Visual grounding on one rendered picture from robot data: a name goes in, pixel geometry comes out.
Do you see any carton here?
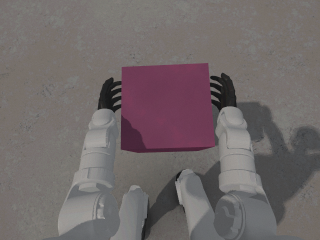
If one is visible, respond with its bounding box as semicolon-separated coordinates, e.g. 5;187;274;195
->
120;63;215;153

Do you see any robot right forearm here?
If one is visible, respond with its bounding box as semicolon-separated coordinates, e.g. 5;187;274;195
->
215;106;277;223

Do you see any left robot hand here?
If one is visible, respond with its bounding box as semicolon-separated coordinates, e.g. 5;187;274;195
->
97;77;122;113

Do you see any right robot hand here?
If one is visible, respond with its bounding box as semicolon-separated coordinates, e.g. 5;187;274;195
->
210;73;237;112

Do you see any right robot upper arm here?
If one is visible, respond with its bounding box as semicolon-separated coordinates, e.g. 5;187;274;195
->
213;193;305;240

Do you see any robot thigh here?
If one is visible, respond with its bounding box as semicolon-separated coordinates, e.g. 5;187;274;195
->
175;174;225;240
110;190;148;240

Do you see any left robot upper arm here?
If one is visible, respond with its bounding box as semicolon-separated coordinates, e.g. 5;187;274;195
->
41;191;121;240

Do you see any robot left thigh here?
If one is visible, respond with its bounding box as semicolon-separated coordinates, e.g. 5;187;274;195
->
110;190;148;240

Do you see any robot right thigh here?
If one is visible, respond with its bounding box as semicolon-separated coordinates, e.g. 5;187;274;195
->
175;174;225;240

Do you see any robot left forearm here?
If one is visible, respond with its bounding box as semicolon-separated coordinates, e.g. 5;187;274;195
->
58;108;119;233

